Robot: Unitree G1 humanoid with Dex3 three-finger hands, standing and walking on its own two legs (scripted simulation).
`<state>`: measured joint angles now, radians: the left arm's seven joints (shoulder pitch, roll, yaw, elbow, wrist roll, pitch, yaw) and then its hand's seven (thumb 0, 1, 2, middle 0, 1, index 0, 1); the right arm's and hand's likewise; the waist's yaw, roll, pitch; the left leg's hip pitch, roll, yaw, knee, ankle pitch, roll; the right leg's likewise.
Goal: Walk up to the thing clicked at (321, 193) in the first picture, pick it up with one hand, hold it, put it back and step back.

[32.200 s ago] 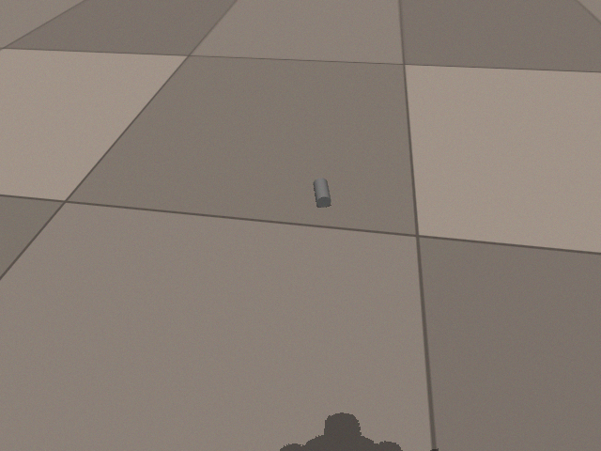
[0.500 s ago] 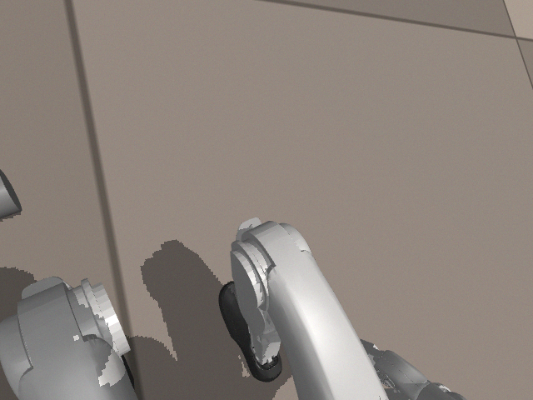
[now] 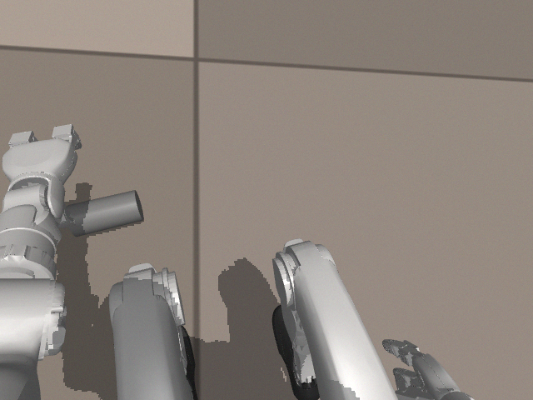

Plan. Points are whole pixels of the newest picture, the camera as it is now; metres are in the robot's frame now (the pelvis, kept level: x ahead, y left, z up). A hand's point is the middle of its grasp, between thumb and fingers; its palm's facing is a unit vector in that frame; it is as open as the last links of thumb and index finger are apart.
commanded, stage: withdraw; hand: left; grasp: from above
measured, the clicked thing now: (106, 212) +0.48 +0.28 -0.33
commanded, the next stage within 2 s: home in 0.10 s
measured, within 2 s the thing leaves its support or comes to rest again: neither
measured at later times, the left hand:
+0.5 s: hand (88, 206) +0.46 +0.27 -0.21, palm faces -0.31 -0.23 -0.92, open 11.9 cm
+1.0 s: hand (34, 276) +0.31 +0.24 +0.03, palm faces -0.08 -0.87 -0.48, open 7.4 cm
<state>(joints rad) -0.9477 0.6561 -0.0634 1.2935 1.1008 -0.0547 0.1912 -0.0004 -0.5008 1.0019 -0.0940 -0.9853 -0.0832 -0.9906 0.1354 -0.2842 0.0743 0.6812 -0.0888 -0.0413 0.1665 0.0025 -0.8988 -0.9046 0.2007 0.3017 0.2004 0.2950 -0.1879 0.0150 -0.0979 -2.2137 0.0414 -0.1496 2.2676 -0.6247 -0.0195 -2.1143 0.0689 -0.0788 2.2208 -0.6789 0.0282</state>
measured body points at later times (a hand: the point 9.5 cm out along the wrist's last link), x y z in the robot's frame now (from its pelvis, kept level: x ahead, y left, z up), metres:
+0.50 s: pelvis +0.00 +0.00 -0.04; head +0.24 +0.07 +0.34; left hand +0.47 +0.28 -0.16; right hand +0.04 -0.26 -0.14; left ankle +0.10 +0.14 -0.33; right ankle +0.10 -0.12 -0.33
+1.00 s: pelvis +0.02 +0.00 +0.15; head +0.18 +0.05 +0.57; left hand +0.31 +0.29 +0.06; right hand +0.24 -0.24 +0.04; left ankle +0.09 +0.14 -0.33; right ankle +0.10 -0.12 -0.33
